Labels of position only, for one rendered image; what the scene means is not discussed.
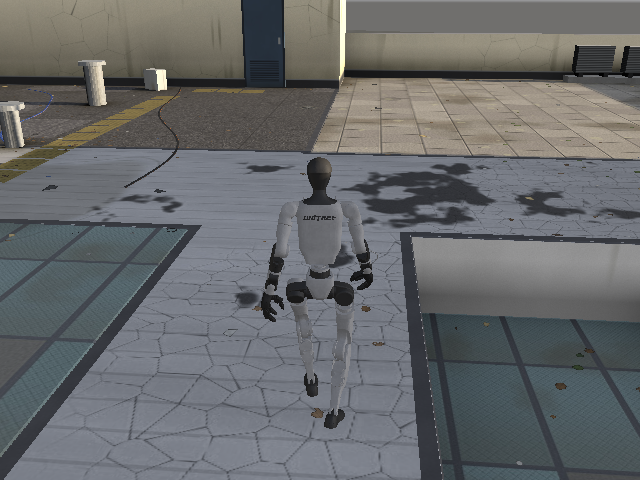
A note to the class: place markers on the robot left upper arm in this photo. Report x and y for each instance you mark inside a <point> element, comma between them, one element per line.
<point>287,212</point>

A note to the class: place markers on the robot right upper arm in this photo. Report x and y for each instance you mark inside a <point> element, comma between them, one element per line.
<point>350,210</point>

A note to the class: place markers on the robot right hand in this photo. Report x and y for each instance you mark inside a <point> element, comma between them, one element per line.
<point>359,275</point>

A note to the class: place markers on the robot left thigh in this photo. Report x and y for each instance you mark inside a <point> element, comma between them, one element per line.
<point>296,295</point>

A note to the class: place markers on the robot right thigh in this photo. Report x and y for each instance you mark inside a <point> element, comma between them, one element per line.
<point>344,305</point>

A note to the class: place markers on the right robot forearm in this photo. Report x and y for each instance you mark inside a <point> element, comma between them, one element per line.
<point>365,261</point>

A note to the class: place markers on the robot thigh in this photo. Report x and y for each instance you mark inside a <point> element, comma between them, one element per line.
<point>296,295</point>
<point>344,305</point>

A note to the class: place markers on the robot left hand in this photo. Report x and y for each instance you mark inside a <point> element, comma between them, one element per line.
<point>266,306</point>

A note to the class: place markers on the left robot forearm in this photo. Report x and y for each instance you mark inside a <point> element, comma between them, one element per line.
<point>274,272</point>

